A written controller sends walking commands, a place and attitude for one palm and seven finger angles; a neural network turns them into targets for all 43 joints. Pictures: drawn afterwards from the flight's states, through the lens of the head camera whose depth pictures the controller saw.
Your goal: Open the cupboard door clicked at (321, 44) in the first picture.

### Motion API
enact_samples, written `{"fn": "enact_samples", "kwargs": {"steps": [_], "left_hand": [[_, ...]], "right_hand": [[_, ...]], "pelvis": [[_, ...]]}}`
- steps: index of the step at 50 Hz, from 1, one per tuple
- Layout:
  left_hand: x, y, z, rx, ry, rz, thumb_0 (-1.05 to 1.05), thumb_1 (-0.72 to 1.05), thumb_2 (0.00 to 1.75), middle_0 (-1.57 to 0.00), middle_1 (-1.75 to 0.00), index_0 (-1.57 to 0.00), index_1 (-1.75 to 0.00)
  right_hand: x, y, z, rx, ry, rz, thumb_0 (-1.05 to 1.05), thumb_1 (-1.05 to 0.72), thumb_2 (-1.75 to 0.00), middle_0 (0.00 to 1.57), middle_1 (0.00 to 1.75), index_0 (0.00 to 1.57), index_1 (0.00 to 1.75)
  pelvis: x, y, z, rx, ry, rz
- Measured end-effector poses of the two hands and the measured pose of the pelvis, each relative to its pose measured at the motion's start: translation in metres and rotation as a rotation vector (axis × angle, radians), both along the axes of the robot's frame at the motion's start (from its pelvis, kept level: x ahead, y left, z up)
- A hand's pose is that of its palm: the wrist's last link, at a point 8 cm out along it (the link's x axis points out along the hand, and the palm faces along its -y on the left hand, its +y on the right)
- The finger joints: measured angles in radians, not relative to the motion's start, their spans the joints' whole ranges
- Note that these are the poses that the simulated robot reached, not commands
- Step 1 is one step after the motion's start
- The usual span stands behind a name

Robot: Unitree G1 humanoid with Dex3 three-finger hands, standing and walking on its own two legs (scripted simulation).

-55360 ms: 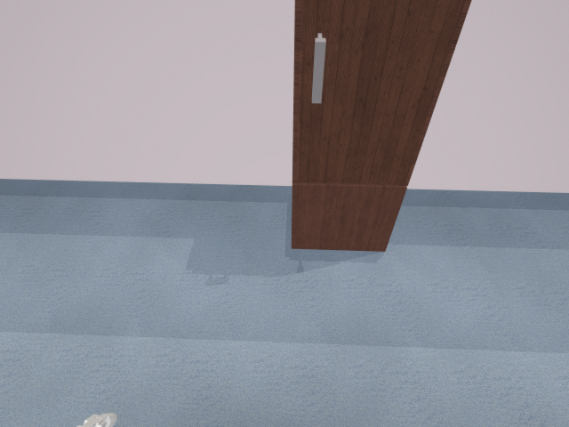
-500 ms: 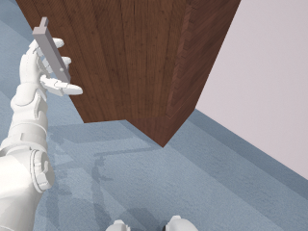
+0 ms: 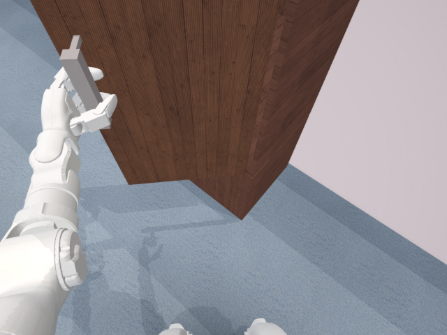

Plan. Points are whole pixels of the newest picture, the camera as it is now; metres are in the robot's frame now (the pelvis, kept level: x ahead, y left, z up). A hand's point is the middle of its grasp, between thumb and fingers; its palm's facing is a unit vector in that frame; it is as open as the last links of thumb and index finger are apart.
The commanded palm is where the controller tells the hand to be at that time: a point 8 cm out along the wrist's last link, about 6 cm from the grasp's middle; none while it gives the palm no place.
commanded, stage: close the thumb around the handle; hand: left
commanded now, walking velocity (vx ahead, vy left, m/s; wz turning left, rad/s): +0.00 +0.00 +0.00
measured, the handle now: (91, 85) +0.54 +0.22 +0.12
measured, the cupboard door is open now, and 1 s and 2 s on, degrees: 47 75 88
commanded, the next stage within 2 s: pull the door open along its arc in 0.18 s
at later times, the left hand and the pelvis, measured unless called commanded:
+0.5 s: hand (100, 114) +0.47 +0.20 +0.11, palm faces +0.07 -1.00 +0.00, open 6.3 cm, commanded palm +0.42 +0.24 +0.11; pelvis +0.00 -0.01 +0.00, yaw -1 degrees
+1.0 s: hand (139, 179) +0.34 +0.11 +0.12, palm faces +0.34 -0.94 +0.08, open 6.8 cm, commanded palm +0.28 +0.17 +0.11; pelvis +0.01 -0.01 +0.02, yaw +0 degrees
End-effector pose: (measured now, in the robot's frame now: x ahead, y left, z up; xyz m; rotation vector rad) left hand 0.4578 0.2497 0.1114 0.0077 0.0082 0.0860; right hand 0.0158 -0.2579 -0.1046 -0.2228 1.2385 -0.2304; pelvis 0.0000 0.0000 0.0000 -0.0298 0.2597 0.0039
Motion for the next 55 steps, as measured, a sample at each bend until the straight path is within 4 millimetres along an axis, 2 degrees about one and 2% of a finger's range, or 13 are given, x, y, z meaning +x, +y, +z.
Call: {"fn": "enact_samples", "kwargs": {"steps": [5, 20, 28, 32, 37, 47, 51, 55], "left_hand": [[0.001, 0.000, 0.000, 0.003, 0.002, -0.003, 0.00, 0.67, 0.80, -0.34, -1.29, -0.34, -1.31], [0.000, 0.000, 0.000, -0.006, 0.004, -0.013, 0.00, 0.68, 0.78, -0.32, -1.31, -0.32, -1.33], [-0.019, -0.004, -0.001, -0.010, -0.012, -0.025, 0.00, 0.68, 0.74, -0.30, -1.32, -0.30, -1.31], [-0.039, -0.010, -0.002, -0.008, -0.024, -0.039, 0.00, 0.67, 0.72, -0.29, -1.32, -0.29, -1.31], [-0.073, -0.023, -0.002, -0.022, -0.037, -0.059, 0.00, 0.66, 0.70, -0.29, -1.31, -0.27, -1.29], [-0.142, -0.076, -0.001, -0.094, -0.026, 0.199, 0.02, 0.63, 0.71, -0.29, -1.29, -0.31, -1.26], [-0.163, -0.097, 0.002, -0.080, 0.000, 0.282, 0.03, 0.62, 0.72, -0.29, -1.26, -0.31, -1.28], [-0.176, -0.114, 0.005, -0.048, 0.024, 0.358, 0.03, 0.62, 0.73, -0.29, -1.24, -0.30, -1.29]], "right_hand": [[0.002, -0.003, 0.001, -0.007, -0.002, 0.002, 0.00, -0.91, -0.90, 0.20, 0.30, 0.20, 0.30], [-0.002, -0.013, 0.005, -0.028, -0.007, -0.011, 0.00, -0.91, -0.90, 0.20, 0.30, 0.20, 0.30], [0.007, -0.010, 0.008, -0.008, -0.053, -0.036, 0.01, -0.91, -0.90, 0.20, 0.30, 0.20, 0.30], [0.024, -0.006, 0.010, 0.014, -0.112, -0.035, 0.01, -0.91, -0.90, 0.20, 0.30, 0.20, 0.30], [0.059, 0.001, 0.016, 0.044, -0.222, -0.008, 0.01, -0.91, -0.90, 0.20, 0.30, 0.20, 0.30], [0.145, 0.026, 0.037, 0.117, -0.441, 0.136, 0.01, -0.91, -0.90, 0.20, 0.30, 0.20, 0.29], [0.168, 0.033, 0.044, 0.129, -0.473, 0.189, 0.01, -0.91, -0.90, 0.20, 0.30, 0.20, 0.30], [0.179, 0.036, 0.048, 0.130, -0.476, 0.223, 0.01, -0.91, -0.90, 0.20, 0.30, 0.20, 0.30]], "pelvis": [[0.000, -0.002, 0.000, 0.001, -0.001, 0.002], [-0.002, -0.006, 0.001, 0.003, 0.002, -0.006], [0.004, -0.005, 0.005, 0.007, -0.019, -0.026], [0.008, -0.003, 0.008, 0.010, -0.040, -0.033], [0.013, -0.002, 0.012, 0.015, -0.072, -0.040], [0.014, -0.006, 0.018, 0.025, -0.137, -0.021], [0.014, -0.012, 0.019, 0.029, -0.166, -0.005], [0.014, -0.018, 0.020, 0.032, -0.188, 0.011]]}}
